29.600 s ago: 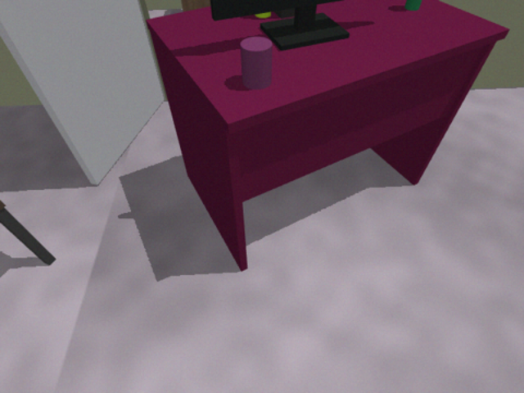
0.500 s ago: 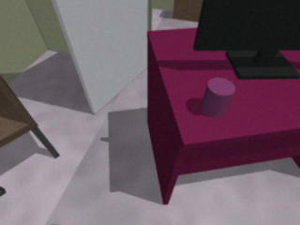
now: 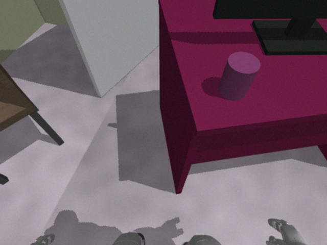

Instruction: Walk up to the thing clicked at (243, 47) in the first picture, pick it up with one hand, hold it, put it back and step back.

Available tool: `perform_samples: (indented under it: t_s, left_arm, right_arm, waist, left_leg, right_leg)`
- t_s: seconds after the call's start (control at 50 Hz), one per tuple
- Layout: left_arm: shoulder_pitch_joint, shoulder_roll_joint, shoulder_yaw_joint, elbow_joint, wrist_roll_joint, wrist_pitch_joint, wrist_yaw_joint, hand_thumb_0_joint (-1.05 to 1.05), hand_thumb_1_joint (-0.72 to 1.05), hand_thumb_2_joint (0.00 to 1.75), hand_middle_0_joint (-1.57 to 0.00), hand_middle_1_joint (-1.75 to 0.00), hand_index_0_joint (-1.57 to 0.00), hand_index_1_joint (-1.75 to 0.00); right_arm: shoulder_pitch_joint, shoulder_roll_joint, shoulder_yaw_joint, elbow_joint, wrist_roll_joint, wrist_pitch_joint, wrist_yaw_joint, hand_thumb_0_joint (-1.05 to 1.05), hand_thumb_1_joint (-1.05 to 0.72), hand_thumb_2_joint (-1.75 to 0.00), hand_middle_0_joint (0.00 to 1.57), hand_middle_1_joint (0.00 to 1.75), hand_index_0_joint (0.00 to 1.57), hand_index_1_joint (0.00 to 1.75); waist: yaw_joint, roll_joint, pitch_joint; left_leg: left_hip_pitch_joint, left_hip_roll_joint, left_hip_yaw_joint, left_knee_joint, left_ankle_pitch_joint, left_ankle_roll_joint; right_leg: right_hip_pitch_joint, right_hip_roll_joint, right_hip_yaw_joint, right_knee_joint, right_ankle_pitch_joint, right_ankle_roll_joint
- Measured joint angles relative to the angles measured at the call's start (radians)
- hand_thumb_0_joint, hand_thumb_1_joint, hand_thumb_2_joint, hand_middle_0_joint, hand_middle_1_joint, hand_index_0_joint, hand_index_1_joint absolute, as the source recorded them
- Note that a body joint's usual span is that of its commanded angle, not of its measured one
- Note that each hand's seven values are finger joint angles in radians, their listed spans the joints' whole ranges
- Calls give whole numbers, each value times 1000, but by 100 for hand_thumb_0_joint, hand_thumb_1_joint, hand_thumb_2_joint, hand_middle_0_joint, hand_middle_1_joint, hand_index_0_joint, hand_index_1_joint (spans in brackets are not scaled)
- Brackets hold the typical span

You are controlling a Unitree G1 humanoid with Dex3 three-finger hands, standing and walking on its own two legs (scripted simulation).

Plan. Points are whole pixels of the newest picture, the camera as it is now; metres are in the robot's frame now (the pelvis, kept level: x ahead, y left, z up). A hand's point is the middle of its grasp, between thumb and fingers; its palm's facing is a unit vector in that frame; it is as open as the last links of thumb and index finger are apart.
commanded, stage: step back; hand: right
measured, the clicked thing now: (239, 73) +0.51 -0.21 +0.07
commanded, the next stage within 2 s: none
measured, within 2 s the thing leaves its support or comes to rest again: neither
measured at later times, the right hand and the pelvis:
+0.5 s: hand out of the picture -0.01 -0.22 -0.14, palm faces -0.12 +0.91 -0.40, open 7.4 cm; pelvis -0.09 +0.04 +0.00, yaw +4 degrees
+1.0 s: hand out of the picture -0.11 -0.23 -0.16, palm faces -0.03 +0.93 -0.36, open 7.4 cm; pelvis -0.21 +0.04 +0.00, yaw -1 degrees
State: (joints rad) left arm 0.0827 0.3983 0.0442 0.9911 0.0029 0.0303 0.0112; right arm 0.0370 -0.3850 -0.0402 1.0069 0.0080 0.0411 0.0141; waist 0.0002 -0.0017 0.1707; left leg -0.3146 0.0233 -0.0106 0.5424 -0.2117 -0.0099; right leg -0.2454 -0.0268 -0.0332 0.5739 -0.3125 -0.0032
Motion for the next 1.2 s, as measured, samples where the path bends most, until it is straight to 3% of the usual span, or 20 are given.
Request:
perform_samples:
  t_s: [0.06, 0.12, 0.2, 0.32, 0.36, 0.38, 0.44, 0.48, 0.52, 0.58, 0.66, 0.72, 0.78, 0.84, 0.92, 0.98, 1.06, 1.1, 1.14, 1.2]
  left_arm:
    - [7, -12, 2, -19, 11, 1, -7, 0, 90, 90, -20, -30, -20, -30]
    - [23, -27, 1, -41, 29, -1, -9, 0, 90, 90, -21, -30, -20, -30]
    - [19, -38, 0, -65, 41, 7, -6, 1, 90, 90, -21, -30, -21, -30]
    - [-24, -22, 5, -141, 33, 5, 5, 1, 90, 90, -21, -30, -21, -30]
    - [-40, 2, 10, -156, 20, 12, 4, 0, 90, 90, -21, -30, -21, -30]
    - [-43, 11, 15, -157, 13, 18, 5, 0, 90, 90, -21, -30, -21, -30]
    - [-30, 10, 22, -134, 12, 42, 18, 0, 90, 90, -21, -30, -20, -30]
    - [-13, 11, 23, -126, 5, 45, 17, 0, 90, 90, -21, -30, -20, -30]
    - [15, 13, 25, -132, 1, 39, 15, 0, 90, 90, -21, -30, -20, -30]
    - [47, 7, 26, -133, 7, 32, 13, 0, 90, 90, -21, -30, -20, -30]
    - [78, -2, 23, -129, 14, 23, 8, 1, 90, 90, -21, -30, -20, -30]
    - [92, -6, 22, -121, 20, 10, 1, 1, 90, 90, -21, -30, -20, -30]
    - [92, -45, 18, -105, 34, -1, -3, 1, 90, 90, -21, -30, -20, -30]
    - [113, -46, 11, -124, 39, -7, -12, 1, 90, 90, -21, -30, -21, -30]
    - [108, -50, 14, -155, 35, -3, -6, 1, 90, 90, -21, -30, -21, -30]
    - [82, -50, 14, -189, 38, -2, 1, 1, 90, 90, -21, -30, -21, -30]
    - [38, -39, 13, -232, 37, 0, 7, 1, 90, 90, -21, -30, -21, -30]
    - [19, -24, 12, -246, 30, 8, 5, 0, 90, 90, -21, -30, -21, -30]
    - [3, 1, 19, -240, 24, 21, 4, 0, 90, 90, -21, -30, -21, -30]
    - [16, 0, 27, -201, 21, 44, 10, 0, 90, 90, -21, -30, -20, -30]
  right_arm:
    - [-3, -24, -13, -24, 0, 15, -2, 0, -90, -90, 21, 30, 20, 30]
    - [5, -34, -21, -43, -8, 30, -7, 0, -90, -90, 21, 30, 20, 30]
    - [46, -40, -22, -68, 5, 22, -5, 0, -90, -90, 20, 30, 20, 30]
    - [105, -33, -7, -64, -13, 15, -8, 0, -90, -90, 20, 30, 20, 30]
    - [104, -8, -9, -54, -27, 6, -11, 0, -90, -90, 20, 30, 20, 30]
    - [103, 10, -8, -54, -35, 4, -9, 0, -90, -90, 20, 30, 20, 30]
    - [121, 33, 5, -67, -40, -2, 2, 0, -90, -90, 21, 30, 20, 30]
    - [128, 43, 10, -74, -44, 1, -2, 0, -90, -90, 21, 30, 20, 30]
    - [120, 44, 10, -85, -43, 4, -9, 0, -90, -90, 21, 30, 21, 30]
    - [96, 35, 2, -111, -35, -2, -21, 0, -90, -90, 21, 30, 21, 30]
    - [58, 22, -4, -154, -29, -8, -26, 0, -90, -90, 21, 30, 21, 30]
    - [36, 10, -3, -175, -24, -1, -21, 0, -90, -90, 21, 30, 21, 30]
    - [22, -12, -10, -165, -8, 15, -20, 0, -90, -90, 21, 30, 20, 30]
    - [38, 3, -8, -147, -3, 30, -25, 0, -90, -90, 21, 30, 20, 30]
    - [75, -6, 0, -143, 7, 18, -27, 0, -90, -90, 21, 30, 20, 30]
    - [102, -23, 1, -141, 5, 10, -35, 0, -90, -90, 21, 30, 20, 30]
    - [125, -30, -4, -130, -7, 5, -38, 0, -90, -90, 21, 30, 20, 30]
    - [134, -24, -5, -125, -15, -3, -33, 0, -90, -90, 21, 30, 20, 30]
    - [126, 8, -6, -113, -29, -8, -28, 0, -90, -90, 21, 30, 20, 30]
    - [142, 25, 5, -119, -42, -11, -10, 0, -90, -90, 21, 30, 20, 30]
  waist:
    - [-7, 31, 10]
    - [11, 21, 12]
    - [3, 26, 3]
    - [-11, 23, 15]
    - [-7, -27, 40]
    - [3, -54, 51]
    - [-17, -37, 34]
    - [-20, -35, 14]
    - [-6, -41, 0]
    - [4, -35, 8]
    - [14, -23, 26]
    - [20, -13, 28]
    - [3, 74, 39]
    - [31, 42, 6]
    - [28, 29, -17]
    - [21, 41, -15]
    - [6, 44, 8]
    - [-1, 28, 17]
    - [13, -46, 42]
    - [-6, -41, 18]
  left_leg:
    - [-59, -4, -33, 116, -63, 27]
    - [-128, -81, -69, 399, -262, 36]
    - [-141, -108, -87, 565, -285, 24]
    - [13, -33, -55, 226, -245, 13]
    - [65, -50, -22, 111, -172, 12]
    - [69, -61, -4, 111, -169, 16]
    - [53, -29, -27, 106, -150, 27]
    - [54, -16, -30, 58, -114, 30]
    - [51, -11, -8, 23, -86, 32]
    - [42, -6, 16, 18, -69, 36]
    - [12, 4, 53, 62, -70, 36]
    - [-29, 11, 78, 133, -90, 26]
    - [-58, 47, 26, 202, -109, 24]
    - [-121, -56, -52, 446, -304, 18]
    - [-141, -127, -130, 618, -310, 6]
    - [-99, -113, -138, 550, -304, -10]
    - [-12, -62, -80, 303, -295, -13]
    - [40, -48, -46, 148, -200, -1]
    - [58, -84, -5, 120, -138, 17]
    - [35, -53, -17, 131, -124, 31]
  right_leg:
    - [-27, 9, -19, 46, -10, -9]
    - [-50, -16, 3, 59, 1, -14]
    - [-68, -39, -7, 18, 44, -4]
    - [-129, -66, -48, 69, 52, 29]
    - [-157, -99, -26, 129, 39, 33]
    - [-173, -90, 19, 174, -13, 17]
    - [-215, 53, 120, 399, -238, -3]
    - [-234, 115, 157, 530, -237, -12]
    - [-240, 142, 178, 605, -202, -11]
    - [-195, 136, 169, 575, -188, 12]
    - [-105, 90, 133, 355, -180, 28]
    - [-24, 55, 91, 128, -88, 16]
    - [7, 98, 46, 71, -41, -16]
    - [-29, 66, 81, 78, -22, -30]
    - [-56, 31, 91, 20, 41, -22]
    - [-87, 24, 78, 9, 72, -14]
    - [-131, 10, 44, 46, 87, 1]
    - [-164, -3, 34, 93, 81, 13]
    - [-185, -29, 83, 142, 75, 8]
    - [-228, 79, 156, 364, -169, -8]
